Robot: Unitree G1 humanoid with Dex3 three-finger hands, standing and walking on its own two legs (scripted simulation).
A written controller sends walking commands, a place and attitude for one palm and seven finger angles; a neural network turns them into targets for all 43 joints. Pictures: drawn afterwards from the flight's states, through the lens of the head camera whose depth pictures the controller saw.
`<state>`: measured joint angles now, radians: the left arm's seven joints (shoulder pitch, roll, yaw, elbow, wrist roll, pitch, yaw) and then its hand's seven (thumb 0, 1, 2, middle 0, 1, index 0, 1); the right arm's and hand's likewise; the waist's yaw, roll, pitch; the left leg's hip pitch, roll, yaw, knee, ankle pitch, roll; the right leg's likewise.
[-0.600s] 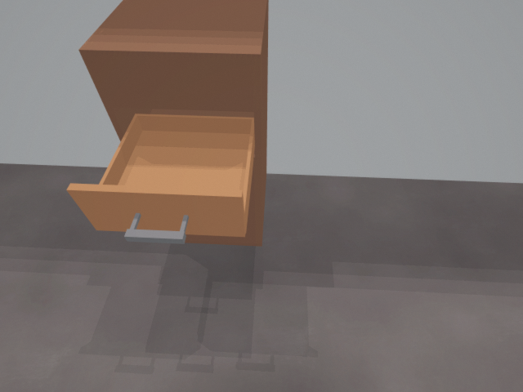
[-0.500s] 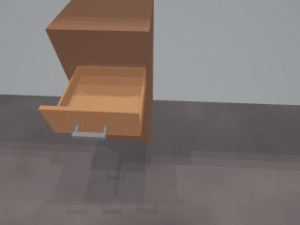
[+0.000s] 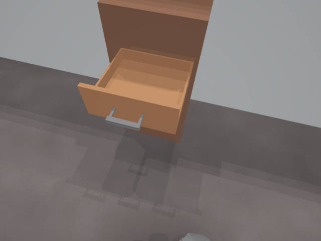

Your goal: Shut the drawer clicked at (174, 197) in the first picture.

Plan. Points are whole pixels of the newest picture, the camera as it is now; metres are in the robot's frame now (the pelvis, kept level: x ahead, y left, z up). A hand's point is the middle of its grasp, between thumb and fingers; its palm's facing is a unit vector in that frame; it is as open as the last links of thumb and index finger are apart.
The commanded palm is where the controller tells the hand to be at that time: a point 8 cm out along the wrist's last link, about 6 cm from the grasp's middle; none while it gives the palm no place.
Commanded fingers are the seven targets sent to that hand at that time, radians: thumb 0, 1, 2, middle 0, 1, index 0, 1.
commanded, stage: turn or walk to find it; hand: left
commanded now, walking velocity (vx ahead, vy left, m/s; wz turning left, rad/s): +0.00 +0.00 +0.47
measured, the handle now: (125, 118) +0.53 +0.15 -0.13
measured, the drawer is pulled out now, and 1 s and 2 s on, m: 0.30 0.30 0.30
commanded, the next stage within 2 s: stand and wait in 0.12 s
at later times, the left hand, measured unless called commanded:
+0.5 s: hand out of the picture -0.02 +0.17 -0.18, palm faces +0.22 -0.94 -0.25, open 7.4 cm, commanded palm none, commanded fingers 0.00 0.90 0.90 -0.20 -0.30 -0.20 -0.30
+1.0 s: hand out of the picture +0.07 +0.18 -0.16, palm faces +0.14 -0.96 -0.26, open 7.4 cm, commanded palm none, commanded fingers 0.00 0.90 0.90 -0.20 -0.30 -0.20 -0.30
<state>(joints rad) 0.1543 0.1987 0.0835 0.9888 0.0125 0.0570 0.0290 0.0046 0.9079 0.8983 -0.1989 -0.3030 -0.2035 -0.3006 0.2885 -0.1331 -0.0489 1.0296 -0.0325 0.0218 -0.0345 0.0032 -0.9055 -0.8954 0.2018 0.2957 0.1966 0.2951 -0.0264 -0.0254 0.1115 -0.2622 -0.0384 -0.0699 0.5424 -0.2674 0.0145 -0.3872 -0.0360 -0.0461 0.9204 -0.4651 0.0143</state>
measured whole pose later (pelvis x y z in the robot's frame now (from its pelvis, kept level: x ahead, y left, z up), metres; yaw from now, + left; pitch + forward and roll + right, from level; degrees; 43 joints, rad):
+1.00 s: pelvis +0.03 -0.03 +0.01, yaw +7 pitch -1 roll +0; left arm 0.12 0.21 0.04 1.09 0.00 0.00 0.03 0.00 0.91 0.90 -0.20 -0.30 -0.20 -0.30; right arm 0.22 -0.21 -0.03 1.14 -0.02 0.01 -0.04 0.00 -0.91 -0.90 0.20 0.30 0.20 0.30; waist -0.02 0.01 0.10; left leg -0.15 0.04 -0.02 0.38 -0.22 -0.05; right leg -0.11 0.01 0.00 0.40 -0.27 -0.02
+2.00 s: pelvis +0.01 -0.04 +0.00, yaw -8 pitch +0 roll +0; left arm 0.15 0.23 0.10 0.95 0.02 0.06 0.00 0.01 0.91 0.90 -0.20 -0.30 -0.20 -0.30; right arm 0.11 -0.18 -0.04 0.92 -0.04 0.01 -0.05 0.00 -0.90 -0.90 0.20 0.30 0.20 0.30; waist 0.03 -0.03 0.14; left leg -0.24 0.04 -0.02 0.50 -0.26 -0.03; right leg -0.41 0.06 0.07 0.92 -0.50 0.01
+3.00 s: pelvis +0.13 -0.10 +0.00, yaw -10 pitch +0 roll +1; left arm 0.20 0.19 0.06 1.01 0.02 0.02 0.04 0.00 0.91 0.90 -0.20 -0.30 -0.20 -0.30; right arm 0.09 -0.18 -0.06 1.00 -0.01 0.04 -0.03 0.00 -0.91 -0.90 0.20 0.30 0.20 0.30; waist 0.01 0.01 0.13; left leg -0.31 0.04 0.03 0.65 -0.37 -0.03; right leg -0.17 -0.01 -0.06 0.54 -0.37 -0.04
